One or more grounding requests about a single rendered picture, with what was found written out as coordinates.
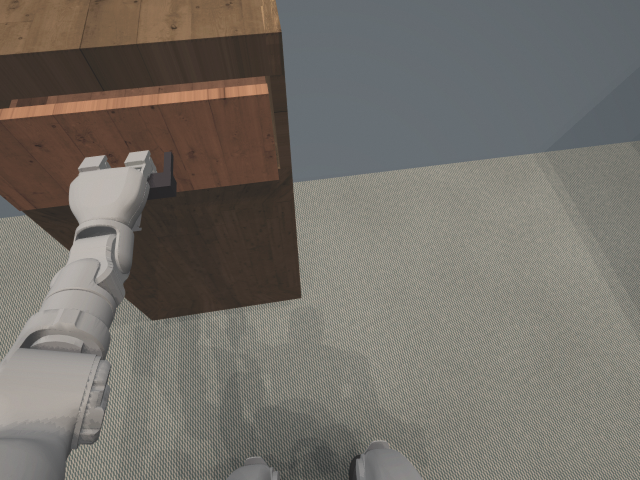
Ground right robot thigh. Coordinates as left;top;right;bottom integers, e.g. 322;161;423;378
356;449;423;480

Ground left robot upper arm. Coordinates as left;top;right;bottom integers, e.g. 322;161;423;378
0;348;111;480

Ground drawer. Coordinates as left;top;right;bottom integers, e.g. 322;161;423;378
0;76;279;211

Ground robot right shin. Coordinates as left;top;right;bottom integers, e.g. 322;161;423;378
363;440;390;454

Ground handle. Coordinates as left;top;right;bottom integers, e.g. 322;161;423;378
147;152;177;200

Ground left robot forearm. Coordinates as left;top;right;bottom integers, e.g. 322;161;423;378
0;219;134;377

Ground cabinet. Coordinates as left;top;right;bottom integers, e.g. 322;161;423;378
0;0;301;321

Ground robot left hand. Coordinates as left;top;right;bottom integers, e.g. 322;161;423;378
69;150;157;232

